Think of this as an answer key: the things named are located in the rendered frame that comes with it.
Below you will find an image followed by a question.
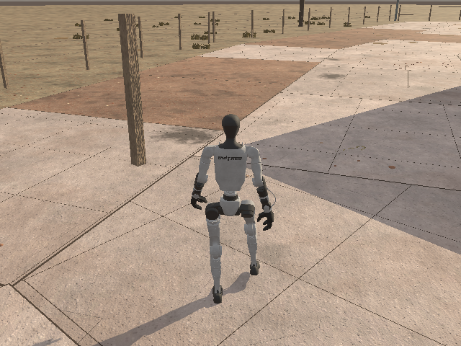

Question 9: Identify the robot left thigh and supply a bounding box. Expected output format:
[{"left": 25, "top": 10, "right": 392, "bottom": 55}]
[{"left": 205, "top": 202, "right": 222, "bottom": 259}]

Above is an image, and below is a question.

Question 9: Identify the left robot hand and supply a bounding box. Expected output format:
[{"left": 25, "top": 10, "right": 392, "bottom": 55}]
[{"left": 191, "top": 196, "right": 207, "bottom": 210}]

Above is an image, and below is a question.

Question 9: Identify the left robot upper arm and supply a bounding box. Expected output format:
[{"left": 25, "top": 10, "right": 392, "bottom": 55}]
[{"left": 197, "top": 145, "right": 216, "bottom": 184}]

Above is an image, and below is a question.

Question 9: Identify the left robot forearm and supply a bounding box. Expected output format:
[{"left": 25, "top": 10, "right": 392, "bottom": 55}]
[{"left": 192, "top": 172, "right": 205, "bottom": 199}]

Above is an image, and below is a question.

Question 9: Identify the robot right shin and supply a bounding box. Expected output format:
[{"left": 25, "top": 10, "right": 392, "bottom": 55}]
[{"left": 247, "top": 223, "right": 257, "bottom": 266}]

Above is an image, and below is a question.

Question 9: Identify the right robot hand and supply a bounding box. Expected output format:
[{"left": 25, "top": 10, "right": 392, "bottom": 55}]
[{"left": 257, "top": 211, "right": 274, "bottom": 231}]

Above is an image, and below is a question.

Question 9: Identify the right robot forearm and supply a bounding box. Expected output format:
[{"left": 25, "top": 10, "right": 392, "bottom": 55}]
[{"left": 256, "top": 176, "right": 272, "bottom": 213}]

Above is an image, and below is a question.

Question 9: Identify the right robot upper arm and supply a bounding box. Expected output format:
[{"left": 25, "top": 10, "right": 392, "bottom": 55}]
[{"left": 246, "top": 146, "right": 264, "bottom": 187}]

